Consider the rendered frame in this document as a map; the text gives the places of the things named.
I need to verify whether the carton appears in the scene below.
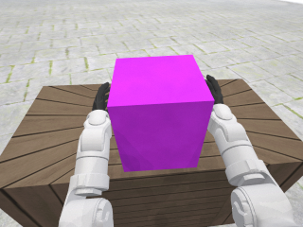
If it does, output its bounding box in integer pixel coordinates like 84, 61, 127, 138
107, 54, 215, 172

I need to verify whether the pedestal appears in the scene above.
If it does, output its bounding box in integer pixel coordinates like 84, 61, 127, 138
0, 79, 303, 227

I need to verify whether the robot left hand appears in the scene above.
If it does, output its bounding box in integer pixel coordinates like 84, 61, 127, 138
92, 82, 111, 113

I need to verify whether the left robot forearm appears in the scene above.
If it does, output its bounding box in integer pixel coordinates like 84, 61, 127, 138
58, 110, 112, 227

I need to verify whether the right robot forearm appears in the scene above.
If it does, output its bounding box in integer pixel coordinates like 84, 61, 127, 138
207, 103, 294, 217

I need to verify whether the robot left upper arm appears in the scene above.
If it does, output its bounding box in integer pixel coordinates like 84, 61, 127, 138
59, 198, 114, 227

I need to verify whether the robot right upper arm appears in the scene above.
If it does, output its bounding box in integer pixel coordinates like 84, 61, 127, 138
230, 183, 303, 227

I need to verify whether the robot right hand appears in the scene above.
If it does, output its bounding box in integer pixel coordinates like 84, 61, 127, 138
205, 75, 224, 105

